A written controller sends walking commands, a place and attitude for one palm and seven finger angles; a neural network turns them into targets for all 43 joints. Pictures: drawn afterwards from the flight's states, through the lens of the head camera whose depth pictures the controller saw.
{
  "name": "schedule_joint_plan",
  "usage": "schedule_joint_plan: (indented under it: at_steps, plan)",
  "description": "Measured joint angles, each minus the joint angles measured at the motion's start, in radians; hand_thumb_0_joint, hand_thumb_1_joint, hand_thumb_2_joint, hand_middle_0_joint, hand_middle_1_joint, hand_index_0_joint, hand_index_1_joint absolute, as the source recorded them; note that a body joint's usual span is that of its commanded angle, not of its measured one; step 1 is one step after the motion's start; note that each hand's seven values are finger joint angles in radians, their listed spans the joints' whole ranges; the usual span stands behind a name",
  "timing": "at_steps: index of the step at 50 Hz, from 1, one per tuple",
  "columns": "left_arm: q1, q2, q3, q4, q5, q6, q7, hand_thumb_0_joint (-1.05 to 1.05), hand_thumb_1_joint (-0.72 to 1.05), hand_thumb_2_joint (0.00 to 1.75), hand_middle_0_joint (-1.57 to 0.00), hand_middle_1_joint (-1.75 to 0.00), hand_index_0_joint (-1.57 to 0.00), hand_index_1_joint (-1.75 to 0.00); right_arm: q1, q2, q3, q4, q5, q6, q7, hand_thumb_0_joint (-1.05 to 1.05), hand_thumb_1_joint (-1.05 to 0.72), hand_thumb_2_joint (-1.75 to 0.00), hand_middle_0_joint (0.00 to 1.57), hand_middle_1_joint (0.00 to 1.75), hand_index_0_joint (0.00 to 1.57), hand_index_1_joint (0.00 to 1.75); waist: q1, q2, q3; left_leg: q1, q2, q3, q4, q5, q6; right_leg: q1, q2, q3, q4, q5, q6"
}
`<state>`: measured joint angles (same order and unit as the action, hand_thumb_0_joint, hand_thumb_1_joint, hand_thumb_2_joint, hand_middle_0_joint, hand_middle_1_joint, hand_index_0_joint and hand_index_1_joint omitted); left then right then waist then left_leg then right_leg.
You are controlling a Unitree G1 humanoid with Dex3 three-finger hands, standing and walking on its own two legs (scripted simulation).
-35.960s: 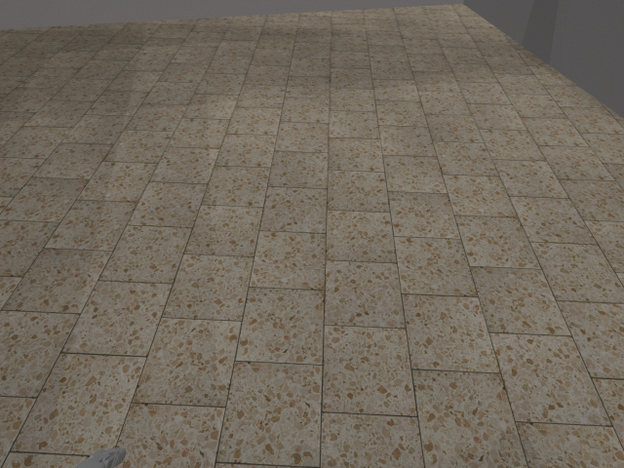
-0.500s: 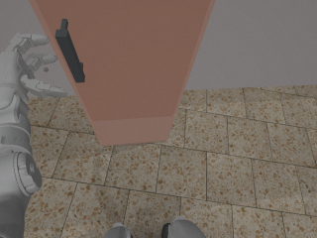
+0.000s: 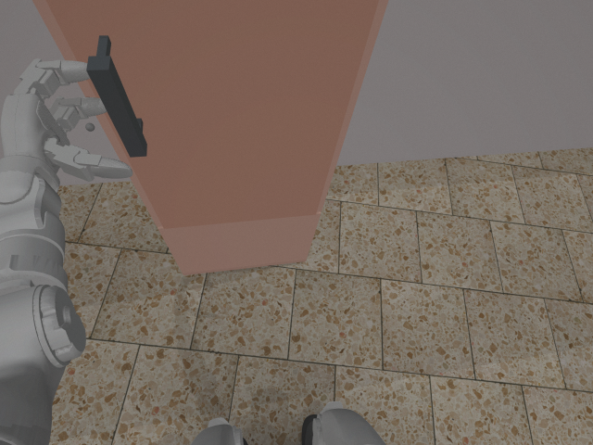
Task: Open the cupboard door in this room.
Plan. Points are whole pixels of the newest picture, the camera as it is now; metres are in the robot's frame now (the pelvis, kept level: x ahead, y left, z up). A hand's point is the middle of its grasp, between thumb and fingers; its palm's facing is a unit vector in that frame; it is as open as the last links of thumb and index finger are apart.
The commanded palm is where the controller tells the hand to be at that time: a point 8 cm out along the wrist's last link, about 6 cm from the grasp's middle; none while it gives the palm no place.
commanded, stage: slide the fingers in behind the handle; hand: left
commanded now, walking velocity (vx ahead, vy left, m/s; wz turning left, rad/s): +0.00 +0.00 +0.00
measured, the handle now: (122, 101) +0.56 +0.19 +0.08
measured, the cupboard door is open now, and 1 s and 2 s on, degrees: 0 0 1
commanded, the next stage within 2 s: close the thumb around the handle in 1.28 s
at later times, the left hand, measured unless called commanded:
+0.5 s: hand (121, 129) +0.50 +0.19 +0.09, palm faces +0.05 -1.00 -0.01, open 13.9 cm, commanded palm +0.47 +0.23 +0.09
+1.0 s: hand (138, 127) +0.50 +0.16 +0.09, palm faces +0.07 -1.00 -0.02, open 14.1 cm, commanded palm +0.47 +0.21 +0.09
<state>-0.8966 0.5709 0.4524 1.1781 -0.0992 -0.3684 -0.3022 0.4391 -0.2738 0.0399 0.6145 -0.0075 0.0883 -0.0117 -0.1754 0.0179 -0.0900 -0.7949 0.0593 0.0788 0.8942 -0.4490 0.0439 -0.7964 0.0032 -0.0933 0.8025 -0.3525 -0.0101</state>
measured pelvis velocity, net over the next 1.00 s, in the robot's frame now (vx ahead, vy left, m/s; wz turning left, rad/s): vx -0.01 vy -0.01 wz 0.02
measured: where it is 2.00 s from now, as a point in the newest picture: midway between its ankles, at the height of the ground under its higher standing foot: outside the picture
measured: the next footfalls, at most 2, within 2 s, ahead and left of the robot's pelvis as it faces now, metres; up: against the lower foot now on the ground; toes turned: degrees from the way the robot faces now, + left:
none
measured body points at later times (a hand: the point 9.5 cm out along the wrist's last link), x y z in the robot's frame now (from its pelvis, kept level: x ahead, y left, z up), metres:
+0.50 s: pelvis +0.00 +0.00 +0.00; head +0.11 +0.01 +0.43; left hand +0.49 +0.24 +0.09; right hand +0.01 -0.27 -0.11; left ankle -0.02 +0.08 -0.69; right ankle +0.01 -0.12 -0.69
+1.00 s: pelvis -0.01 -0.01 +0.00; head +0.11 +0.00 +0.43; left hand +0.49 +0.22 +0.09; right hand -0.01 -0.28 -0.12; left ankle -0.02 +0.08 -0.69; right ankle +0.01 -0.12 -0.69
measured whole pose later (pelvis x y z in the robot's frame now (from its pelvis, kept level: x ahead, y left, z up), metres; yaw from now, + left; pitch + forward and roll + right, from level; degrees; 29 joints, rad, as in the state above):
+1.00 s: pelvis -0.01 -0.01 +0.00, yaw +1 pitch +19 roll -2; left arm -0.94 0.44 0.36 1.21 -0.08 -0.41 -0.14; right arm 0.42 -0.27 0.02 0.64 -0.02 0.04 0.01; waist -0.16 0.03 -0.09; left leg -0.79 0.05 0.07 0.89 -0.43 0.03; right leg -0.80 0.00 -0.10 0.83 -0.36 -0.03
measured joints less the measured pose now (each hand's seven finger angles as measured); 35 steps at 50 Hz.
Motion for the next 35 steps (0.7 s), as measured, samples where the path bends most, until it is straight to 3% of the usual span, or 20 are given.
schedule_joint_plan:
  at_steps: [15, 35]
  plan:
    - [0.007, -0.074, -0.051, -0.01, 0.005, -0.01, 0.059, -0.02, -0.5, 0.3, -0.3, -1.2, -0.3, -1.2, -0.032, 0.009, -0.007, -0.002, 0.0, -0.012, 0.011, 0.01, -0.91, -0.9, 0.2, 0.3, 0.2, 0.3, 0.018, 0.002, -0.006, 0.019, -0.007, -0.003, -0.002, -0.001, 0.0, 0.017, -0.006, -0.001, 0.006, -0.007, 0.001]
    - [-0.009, -0.131, -0.07, -0.011, 0.026, -0.031, 0.137, -0.02, -0.5, 0.3, -0.3, -1.2, -0.3, -1.2, -0.018, 0.01, -0.015, 0.013, -0.008, -0.028, 0.023, 0.01, -0.91, -0.9, 0.2, 0.3, 0.2, 0.3, 0.011, 0.009, -0.004, 0.015, -0.006, 0.0, -0.005, 0.008, -0.009, 0.004, -0.005, 0.003, 0.02, -0.008, -0.009]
